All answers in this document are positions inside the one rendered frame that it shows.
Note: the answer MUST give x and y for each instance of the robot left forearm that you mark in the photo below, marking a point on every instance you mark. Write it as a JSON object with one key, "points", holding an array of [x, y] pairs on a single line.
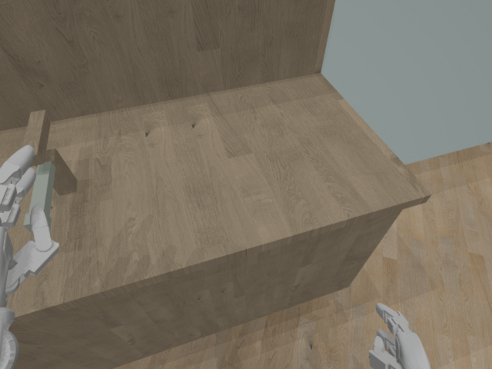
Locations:
{"points": [[8, 341]]}

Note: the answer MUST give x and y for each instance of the robot right hand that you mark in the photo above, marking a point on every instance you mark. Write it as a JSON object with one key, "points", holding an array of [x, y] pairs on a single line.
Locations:
{"points": [[405, 351]]}

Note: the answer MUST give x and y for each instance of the robot left hand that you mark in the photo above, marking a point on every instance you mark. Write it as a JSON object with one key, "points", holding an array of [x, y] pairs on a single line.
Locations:
{"points": [[16, 179]]}

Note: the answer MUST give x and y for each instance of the counter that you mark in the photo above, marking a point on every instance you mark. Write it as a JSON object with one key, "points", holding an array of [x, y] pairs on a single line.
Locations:
{"points": [[206, 173]]}

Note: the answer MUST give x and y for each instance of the tap lever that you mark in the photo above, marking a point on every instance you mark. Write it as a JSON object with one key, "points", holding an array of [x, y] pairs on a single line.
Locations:
{"points": [[42, 191]]}

